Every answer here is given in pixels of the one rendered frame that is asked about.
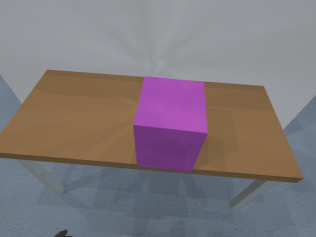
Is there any table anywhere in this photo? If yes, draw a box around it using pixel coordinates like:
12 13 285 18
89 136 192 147
0 69 304 210

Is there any carton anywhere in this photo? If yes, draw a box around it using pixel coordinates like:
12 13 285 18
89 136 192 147
133 76 208 173

